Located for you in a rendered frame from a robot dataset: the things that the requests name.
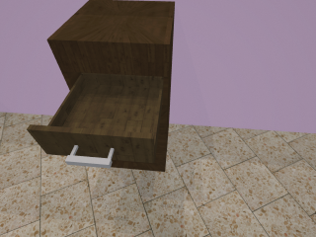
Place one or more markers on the cabinet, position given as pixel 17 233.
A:
pixel 122 37

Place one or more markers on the handle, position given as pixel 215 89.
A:
pixel 87 161

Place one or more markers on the drawer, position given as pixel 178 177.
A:
pixel 104 111

